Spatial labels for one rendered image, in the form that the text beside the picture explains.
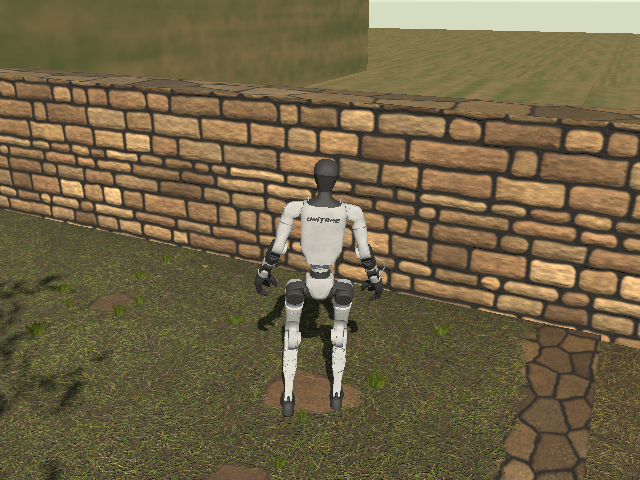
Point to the right robot upper arm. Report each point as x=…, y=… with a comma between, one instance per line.
x=354, y=213

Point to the robot left hand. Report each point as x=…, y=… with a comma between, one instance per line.
x=259, y=281

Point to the robot left foot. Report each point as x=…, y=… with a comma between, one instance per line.
x=287, y=407

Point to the left robot forearm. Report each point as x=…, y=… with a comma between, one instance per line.
x=268, y=262

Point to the robot right hand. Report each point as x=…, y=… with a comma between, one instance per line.
x=378, y=287

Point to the left robot upper arm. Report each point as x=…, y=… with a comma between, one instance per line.
x=291, y=210

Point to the right robot forearm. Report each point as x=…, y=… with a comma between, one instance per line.
x=371, y=267

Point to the robot right shin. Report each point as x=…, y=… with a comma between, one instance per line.
x=338, y=363

